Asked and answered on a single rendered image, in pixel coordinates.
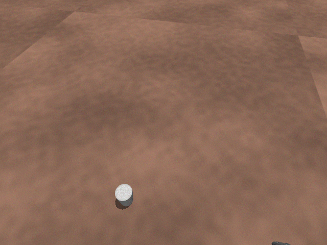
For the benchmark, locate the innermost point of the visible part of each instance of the cup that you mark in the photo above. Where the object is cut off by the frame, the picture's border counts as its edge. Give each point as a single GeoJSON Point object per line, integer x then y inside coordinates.
{"type": "Point", "coordinates": [124, 194]}

